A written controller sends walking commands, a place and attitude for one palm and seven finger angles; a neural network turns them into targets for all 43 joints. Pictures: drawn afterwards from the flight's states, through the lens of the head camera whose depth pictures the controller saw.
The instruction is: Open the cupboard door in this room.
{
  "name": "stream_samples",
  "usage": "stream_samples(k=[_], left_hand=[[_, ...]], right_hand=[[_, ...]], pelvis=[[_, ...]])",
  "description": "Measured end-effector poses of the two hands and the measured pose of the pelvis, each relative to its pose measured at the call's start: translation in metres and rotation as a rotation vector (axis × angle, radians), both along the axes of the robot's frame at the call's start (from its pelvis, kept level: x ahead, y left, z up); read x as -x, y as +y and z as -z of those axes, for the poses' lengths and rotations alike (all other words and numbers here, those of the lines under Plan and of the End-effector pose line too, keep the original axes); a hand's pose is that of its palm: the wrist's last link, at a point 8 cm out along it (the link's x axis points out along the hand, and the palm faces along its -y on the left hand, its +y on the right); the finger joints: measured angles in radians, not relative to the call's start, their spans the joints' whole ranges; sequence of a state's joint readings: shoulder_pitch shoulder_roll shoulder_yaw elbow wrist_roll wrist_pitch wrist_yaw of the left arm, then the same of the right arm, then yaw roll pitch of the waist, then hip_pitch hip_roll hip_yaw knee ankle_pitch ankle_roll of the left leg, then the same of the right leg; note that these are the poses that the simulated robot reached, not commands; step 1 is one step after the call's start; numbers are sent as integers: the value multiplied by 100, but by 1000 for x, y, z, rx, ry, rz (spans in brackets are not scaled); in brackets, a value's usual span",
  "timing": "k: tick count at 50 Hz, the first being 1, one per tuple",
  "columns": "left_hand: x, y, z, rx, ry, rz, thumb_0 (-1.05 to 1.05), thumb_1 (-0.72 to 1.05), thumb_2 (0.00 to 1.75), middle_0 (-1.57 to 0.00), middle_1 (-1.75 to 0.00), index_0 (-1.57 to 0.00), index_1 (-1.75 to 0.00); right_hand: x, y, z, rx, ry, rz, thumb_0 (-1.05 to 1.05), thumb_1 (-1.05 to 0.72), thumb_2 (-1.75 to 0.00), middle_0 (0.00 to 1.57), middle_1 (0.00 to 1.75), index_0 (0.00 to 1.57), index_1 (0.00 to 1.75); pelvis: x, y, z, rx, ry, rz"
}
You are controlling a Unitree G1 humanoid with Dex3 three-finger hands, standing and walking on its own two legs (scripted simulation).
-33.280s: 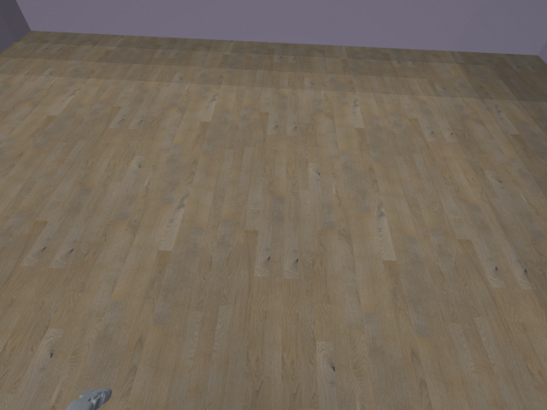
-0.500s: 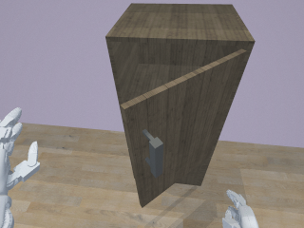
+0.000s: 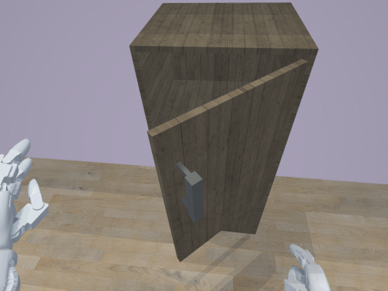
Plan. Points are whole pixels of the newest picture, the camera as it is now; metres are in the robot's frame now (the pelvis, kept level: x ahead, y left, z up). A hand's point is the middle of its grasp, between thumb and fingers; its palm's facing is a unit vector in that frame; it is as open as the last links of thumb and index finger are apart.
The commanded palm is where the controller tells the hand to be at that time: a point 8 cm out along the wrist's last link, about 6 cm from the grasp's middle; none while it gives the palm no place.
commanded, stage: step back with the hand held close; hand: left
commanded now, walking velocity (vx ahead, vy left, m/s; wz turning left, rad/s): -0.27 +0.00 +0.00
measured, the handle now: (188, 192) +0.31 +0.05 +0.05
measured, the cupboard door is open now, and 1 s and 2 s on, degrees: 43 43 43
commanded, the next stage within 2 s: stop stepping back and stand still in 0.96 s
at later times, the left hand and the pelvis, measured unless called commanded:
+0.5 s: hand (3, 247) +0.13 +0.29 +0.15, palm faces +0.38 -0.78 -0.49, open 7.4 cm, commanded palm +0.07 +0.33 +0.17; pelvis -0.07 +0.03 -0.01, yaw -1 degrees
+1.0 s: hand out of the picture +0.02 +0.32 +0.15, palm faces +0.48 -0.77 -0.42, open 7.4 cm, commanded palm -0.06 +0.36 +0.17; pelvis -0.17 +0.04 -0.02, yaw +5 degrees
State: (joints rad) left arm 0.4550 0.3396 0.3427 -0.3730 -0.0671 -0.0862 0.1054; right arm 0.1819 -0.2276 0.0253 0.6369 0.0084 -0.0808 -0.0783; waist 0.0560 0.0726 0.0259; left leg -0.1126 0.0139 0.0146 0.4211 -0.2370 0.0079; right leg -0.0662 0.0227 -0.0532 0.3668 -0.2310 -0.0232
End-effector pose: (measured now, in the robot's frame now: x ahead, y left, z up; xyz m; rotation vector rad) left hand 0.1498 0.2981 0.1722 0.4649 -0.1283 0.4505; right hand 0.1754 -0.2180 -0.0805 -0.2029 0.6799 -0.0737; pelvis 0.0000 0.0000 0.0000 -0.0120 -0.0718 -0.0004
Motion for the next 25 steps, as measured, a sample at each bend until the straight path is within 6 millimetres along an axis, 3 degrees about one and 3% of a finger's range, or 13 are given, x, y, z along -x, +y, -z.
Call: stream_samples(k=[12, 25], left_hand=[[8, 3, 11, -63, 96, 95, 2, 89, 90, -21, -30, -22, -30], [61, 29, 3, -125, -21, 91, 2, 89, 90, -21, -30, -22, -30]], right_hand=[[31, -15, -3, 53, 56, 98, 1, -90, -90, 21, 30, 21, 30], [88, 6, -5, 76, 35, 108, 1, -90, -90, 21, 30, 21, 30]], pelvis=[[25, 12, 2, 3, 61, 18], [74, 30, 12, 14, 53, 17]])
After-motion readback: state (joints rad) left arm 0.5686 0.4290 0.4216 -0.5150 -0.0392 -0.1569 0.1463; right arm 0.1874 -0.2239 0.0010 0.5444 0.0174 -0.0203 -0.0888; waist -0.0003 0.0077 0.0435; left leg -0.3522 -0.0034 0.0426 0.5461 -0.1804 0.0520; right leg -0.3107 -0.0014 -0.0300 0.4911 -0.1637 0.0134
